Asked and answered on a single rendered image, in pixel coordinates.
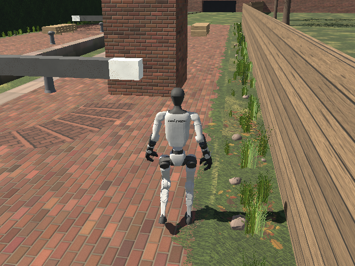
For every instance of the left robot upper arm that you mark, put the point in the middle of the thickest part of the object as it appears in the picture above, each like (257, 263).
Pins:
(157, 125)

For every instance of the right robot upper arm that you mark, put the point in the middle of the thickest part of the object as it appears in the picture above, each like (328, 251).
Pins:
(197, 126)

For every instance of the robot left hand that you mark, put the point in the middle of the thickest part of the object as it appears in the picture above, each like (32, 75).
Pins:
(152, 154)

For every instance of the robot right forearm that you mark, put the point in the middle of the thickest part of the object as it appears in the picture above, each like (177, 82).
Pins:
(204, 148)

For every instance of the robot left thigh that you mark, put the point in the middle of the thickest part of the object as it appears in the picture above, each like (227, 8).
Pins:
(164, 162)

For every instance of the robot thigh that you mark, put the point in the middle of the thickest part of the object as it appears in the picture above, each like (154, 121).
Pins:
(190, 162)
(164, 162)

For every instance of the robot right hand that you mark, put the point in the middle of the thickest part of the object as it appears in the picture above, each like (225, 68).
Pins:
(208, 161)

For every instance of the robot right thigh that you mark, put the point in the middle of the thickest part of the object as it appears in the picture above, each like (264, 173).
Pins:
(190, 162)

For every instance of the robot left forearm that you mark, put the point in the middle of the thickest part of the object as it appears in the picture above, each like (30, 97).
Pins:
(151, 145)

